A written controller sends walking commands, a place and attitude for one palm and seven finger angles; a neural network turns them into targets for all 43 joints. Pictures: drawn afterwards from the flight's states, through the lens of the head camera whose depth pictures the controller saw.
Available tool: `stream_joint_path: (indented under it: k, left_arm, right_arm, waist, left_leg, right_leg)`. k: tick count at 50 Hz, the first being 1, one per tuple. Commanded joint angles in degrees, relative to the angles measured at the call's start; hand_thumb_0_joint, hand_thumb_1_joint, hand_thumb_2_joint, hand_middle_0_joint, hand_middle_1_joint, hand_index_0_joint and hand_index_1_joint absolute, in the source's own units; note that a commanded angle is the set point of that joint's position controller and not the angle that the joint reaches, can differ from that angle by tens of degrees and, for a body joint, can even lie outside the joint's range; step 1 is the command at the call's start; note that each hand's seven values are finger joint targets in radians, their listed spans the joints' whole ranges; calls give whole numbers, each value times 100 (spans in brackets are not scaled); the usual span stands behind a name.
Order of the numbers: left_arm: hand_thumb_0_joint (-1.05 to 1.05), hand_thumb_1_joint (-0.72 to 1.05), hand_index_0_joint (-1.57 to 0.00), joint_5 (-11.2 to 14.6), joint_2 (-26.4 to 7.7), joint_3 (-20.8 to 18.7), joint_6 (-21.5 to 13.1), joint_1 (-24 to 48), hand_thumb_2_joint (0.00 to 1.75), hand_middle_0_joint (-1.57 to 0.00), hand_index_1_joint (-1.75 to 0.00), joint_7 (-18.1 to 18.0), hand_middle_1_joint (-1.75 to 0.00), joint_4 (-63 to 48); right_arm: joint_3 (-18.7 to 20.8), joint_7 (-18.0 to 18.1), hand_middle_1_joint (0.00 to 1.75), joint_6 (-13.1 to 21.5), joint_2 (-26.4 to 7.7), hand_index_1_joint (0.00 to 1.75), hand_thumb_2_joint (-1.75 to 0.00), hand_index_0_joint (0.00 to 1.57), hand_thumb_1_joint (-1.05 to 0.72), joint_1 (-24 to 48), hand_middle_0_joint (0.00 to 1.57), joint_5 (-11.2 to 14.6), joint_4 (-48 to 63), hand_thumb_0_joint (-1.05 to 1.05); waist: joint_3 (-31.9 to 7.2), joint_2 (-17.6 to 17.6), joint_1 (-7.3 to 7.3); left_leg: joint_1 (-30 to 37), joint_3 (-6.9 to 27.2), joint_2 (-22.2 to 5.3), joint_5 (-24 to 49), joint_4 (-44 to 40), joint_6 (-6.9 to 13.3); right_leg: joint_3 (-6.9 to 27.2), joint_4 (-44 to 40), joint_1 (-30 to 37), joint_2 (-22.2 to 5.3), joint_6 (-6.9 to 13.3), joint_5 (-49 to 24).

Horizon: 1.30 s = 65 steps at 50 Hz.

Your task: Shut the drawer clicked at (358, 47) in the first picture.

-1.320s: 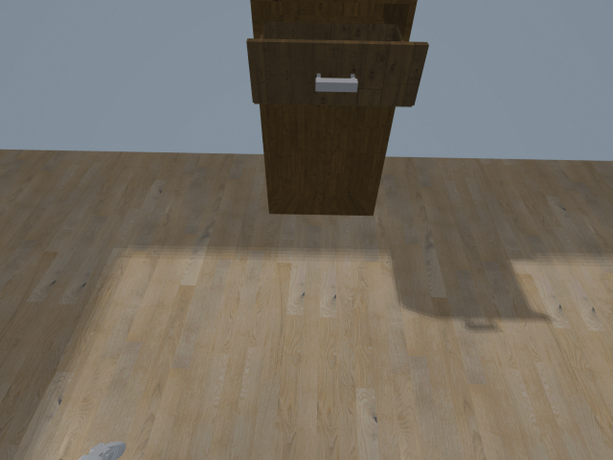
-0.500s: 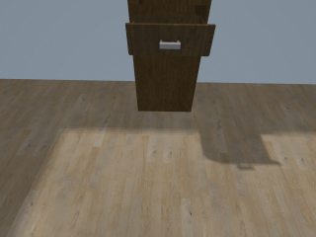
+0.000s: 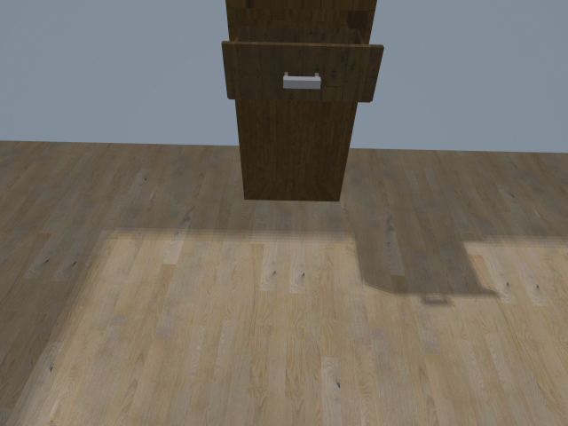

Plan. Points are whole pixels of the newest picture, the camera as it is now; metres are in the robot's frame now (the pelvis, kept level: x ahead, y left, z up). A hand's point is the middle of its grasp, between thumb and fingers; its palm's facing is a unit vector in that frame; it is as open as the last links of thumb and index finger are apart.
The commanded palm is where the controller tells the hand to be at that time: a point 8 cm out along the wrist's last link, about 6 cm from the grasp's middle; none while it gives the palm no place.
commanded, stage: look at it before walking up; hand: left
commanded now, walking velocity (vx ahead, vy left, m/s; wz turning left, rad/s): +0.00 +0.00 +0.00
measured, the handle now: (301, 79) +0.98 +0.01 +0.03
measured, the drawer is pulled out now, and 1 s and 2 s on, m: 0.30 0.30 0.30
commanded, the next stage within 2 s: walk to a spot facing it in 0.12 s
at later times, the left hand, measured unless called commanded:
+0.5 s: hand out of the picture +0.05 +0.21 -0.18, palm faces -0.09 -0.97 -0.24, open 7.4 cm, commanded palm none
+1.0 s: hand (214, 406) +0.19 +0.13 -0.17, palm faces -0.22 -0.95 -0.20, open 7.4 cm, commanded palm none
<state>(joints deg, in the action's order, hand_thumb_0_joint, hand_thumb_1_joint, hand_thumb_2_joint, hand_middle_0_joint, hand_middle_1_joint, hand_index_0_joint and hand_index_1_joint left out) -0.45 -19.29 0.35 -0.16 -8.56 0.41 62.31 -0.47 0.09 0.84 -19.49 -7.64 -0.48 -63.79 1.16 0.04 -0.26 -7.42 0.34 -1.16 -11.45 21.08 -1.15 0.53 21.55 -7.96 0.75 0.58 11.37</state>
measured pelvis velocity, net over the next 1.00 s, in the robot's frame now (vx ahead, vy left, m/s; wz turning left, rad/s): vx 0.20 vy -0.05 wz -0.36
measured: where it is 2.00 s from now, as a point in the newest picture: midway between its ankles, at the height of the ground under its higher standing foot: (322, 361)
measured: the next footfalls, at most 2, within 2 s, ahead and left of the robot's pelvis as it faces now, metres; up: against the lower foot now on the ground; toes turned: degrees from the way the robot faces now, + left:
left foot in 1.10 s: +0.43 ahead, +0.01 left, +0.00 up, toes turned -18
right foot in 1.66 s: +0.44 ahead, -0.24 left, +0.00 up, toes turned -50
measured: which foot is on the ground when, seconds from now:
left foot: down 0.00-0.60, up 0.62-1.00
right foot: down 0.00-1.00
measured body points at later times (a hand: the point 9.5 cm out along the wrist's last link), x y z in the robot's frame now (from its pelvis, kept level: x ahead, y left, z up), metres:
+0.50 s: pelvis +0.03 -0.01 -0.01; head +0.03 -0.01 +0.44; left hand +0.06 +0.26 -0.16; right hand +0.04 -0.27 -0.16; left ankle +0.00 +0.13 -0.75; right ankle +0.01 -0.11 -0.73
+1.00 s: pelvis +0.20 -0.05 -0.01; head +0.22 -0.06 +0.44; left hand +0.21 +0.18 -0.15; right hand +0.26 -0.31 -0.14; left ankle +0.35 +0.05 -0.69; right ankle +0.06 -0.11 -0.75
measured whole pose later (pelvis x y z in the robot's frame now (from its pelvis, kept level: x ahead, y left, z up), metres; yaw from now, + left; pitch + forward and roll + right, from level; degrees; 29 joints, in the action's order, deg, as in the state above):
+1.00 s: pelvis +0.20 -0.05 -0.01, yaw -21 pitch +1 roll +0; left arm -1.4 -8.4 -2.2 -3.5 -26.1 -0.4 59.7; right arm 2.9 -1.5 1.0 -10.8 -5.0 -1.1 -53.1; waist 1.5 1.2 -3.8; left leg -36.1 -2.7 -6.5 -9.9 50.6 -3.1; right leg 5.6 18.6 0.3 3.6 2.8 19.7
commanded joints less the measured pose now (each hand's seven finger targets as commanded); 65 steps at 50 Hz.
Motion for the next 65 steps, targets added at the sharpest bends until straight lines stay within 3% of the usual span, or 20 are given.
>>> stream_joint_path:
  k: [1,11,14,17,22,25,28,29,30,31,34,39,50,53,54,55,56,59,62,65]
  left_arm:
    - [0,90,-20,-15,-1192,-238,-146,261,90,-20,-30,-96,-30,-358]
    - [0,90,-20,-17,-1195,-232,-148,225,90,-20,-30,-98,-30,-335]
    - [0,90,-20,-28,-526,-129,20,-229,90,-20,-30,-95,-30,-202]
    - [0,90,-20,-68,-591,-224,118,-345,90,-20,-30,2,-30,-394]
    - [0,90,-20,-69,-171,-342,55,-391,90,-20,-30,122,-30,-818]
    - [0,90,-20,-74,-11,-396,-21,-115,90,-20,-30,190,-30,-1072]
    - [0,90,-20,-81,207,-451,-87,-1285,90,-20,-30,223,-30,-727]
    - [0,90,-20,-105,-175,-537,-146,-2088,90,-20,-30,171,-30,-472]
    - [0,90,-20,-118,-848,-695,-234,-2756,90,-20,-30,44,-30,-318]
    - [0,90,-20,-12,-844,-680,-235,-2931,90,-20,-30,-62,-30,-308]
    - [0,90,-20,-37,-283,-567,-302,-1978,90,-20,-30,-99,-30,-565]
    - [0,90,-20,-85,-49,-506,-429,-1833,90,-20,-30,-102,-30,-565]
    - [0,90,-20,-131,7,-510,-407,-2082,90,-20,-30,-211,-30,-483]
    - [0,90,-20,-80,-177,-599,-414,-1700,90,-20,-30,-199,-30,-605]
    - [0,90,-20,-46,14,-606,-407,-1733,90,-20,-30,-161,-30,-652]
    - [0,90,-20,54,361,-612,-371,-1975,90,-20,-30,-65,-30,-755]
    - [0,90,-20,25,335,-593,-387,-1805,90,-20,-30,-54,-30,-848]
    - [0,90,-20,-78,392,-601,-272,-1162,90,-20,-30,82,-30,-915]
    - [0,90,-20,-126,665,-583,14,-1405,90,-20,-30,155,-30,-855]
    - [0,90,-20,-123,700,-581,158,-1274,90,-20,-30,175,-30,-939]
  right_arm:
    - [239,77,30,131,-1146,30,-90,20,-90,292,20,-3,351,0]
    - [234,79,30,130,-1148,30,-90,20,-90,294,20,5,334,0]
    - [110,62,30,16,-440,30,-90,20,-90,-214,20,-54,199,0]
    - [226,53,30,-40,-594,30,-90,20,-90,-365,20,-86,327,0]
    - [503,93,30,77,-946,30,-90,20,-90,-786,20,-57,543,0]
    - [538,100,30,194,-736,30,-90,20,-90,-924,20,-82,575,0]
    - [512,104,30,195,-561,30,-90,20,-90,-509,20,-99,667,0]
    - [460,65,30,190,-342,30,-90,20,-90,-415,20,-51,775,0]
    - [344,4,30,216,135,30,-90,20,-90,-191,20,-6,1114,0]
    - [372,7,30,255,-10,30,-90,20,-90,192,20,-44,1302,0]
    - [430,-18,30,275,93,30,-90,20,-90,201,20,-63,1159,0]
    - [465,-83,30,129,380,30,-90,20,-90,-137,20,-89,1110,0]
    - [400,-155,30,254,602,30,-90,20,-90,984,20,-26,1783,0]
    - [488,-3,30,341,302,30,-90,20,-90,-539,20,-47,1354,0]
    - [590,72,30,349,-137,30,-90,20,-90,-1496,20,-82,1100,0]
    - [757,107,30,373,-849,30,-90,20,-90,-2175,20,-164,972,0]
    - [676,104,30,316,-809,30,-90,20,-90,-2112,20,-94,986,0]
    - [412,133,30,420,186,30,-90,20,-90,-903,20,-60,1193,0]
    - [331,149,30,491,501,30,-90,20,-90,-861,20,-55,1064,0]
    - [324,175,30,492,420,30,-90,20,-90,-960,20,-25,1004,0]
  waist:
    - [-219,11,21]
    - [-227,-41,19]
    - [-215,-81,32]
    - [384,-6,28]
    - [634,1017,170]
    - [572,828,215]
    - [120,453,-396]
    - [-162,-640,-746]
    - [-88,-2435,-920]
    - [-99,-1672,-915]
    - [383,-170,-413]
    - [293,-355,-62]
    - [441,-812,-343]
    - [-304,-674,377]
    - [-867,-224,697]
    - [-1544,1614,783]
    - [-1447,1428,646]
    - [118,519,126]
    - [191,801,-209]
    - [171,691,-285]
  left_leg:
    - [15,505,-574,601,-385,240]
    - [67,493,-584,616,-409,239]
    - [111,211,-542,-410,-163,135]
    - [-282,257,-636,-1932,-241,240]
    - [89,1325,-1890,-2545,-1004,968]
    - [487,852,-2124,-844,-752,1131]
    - [-436,-447,-1533,-161,825,571]
    - [-1387,-970,-1024,-390,2392,271]
    - [-3253,-1220,-189,-2218,4289,-83]
    - [-3599,-420,-274,-2188,4883,12]
    - [-3428,-85,-705,-991,4992,-5]
    - [-3223,-236,-648,-164,4353,-229]
    - [-2520,-506,-285,-2,2080,-77]
    - [-166,-639,102,306,926,124]
    - [1453,-113,-506,438,940,250]
    - [2494,2286,-2440,485,449,843]
    - [1963,3292,-2993,26,-383,1178]
    - [-90,1612,-2305,15,-718,979]
    - [-732,-125,-1752,1577,-608,681]
    - [-538,-639,-1733,2400,-628,760]
  right_leg:
    - [620,-426,-110,-732,111,-519]
    - [614,-455,-87,-738,99,-569]
    - [750,-339,-349,-612,80,561]
    - [886,-171,-1041,-392,168,1824]
    - [-60,2136,-2196,85,58,1395]
    - [-106,2461,-2522,-394,3,1735]
    - [-598,1121,-449,-177,68,723]
    - [-35,347,721,-341,230,598]
    - [2896,-669,1406,-1961,850,668]
    - [3675,-928,1381,-2262,1213,258]
    - [2783,-794,439,-1892,1347,161]
    - [1625,-874,127,-1329,1098,-842]
    - [1472,-433,491,-1135,870,-2699]
    - [1216,1126,-11,-758,622,-3754]
    - [1054,2307,-929,-454,490,-2445]
    - [190,4412,-2237,422,155,1411]
    - [492,5557,-2670,277,193,2081]
    - [279,5911,-2832,-463,114,855]
    - [86,5438,-2409,-577,-21,396]
    - [-21,5167,-2715,-620,-148,43]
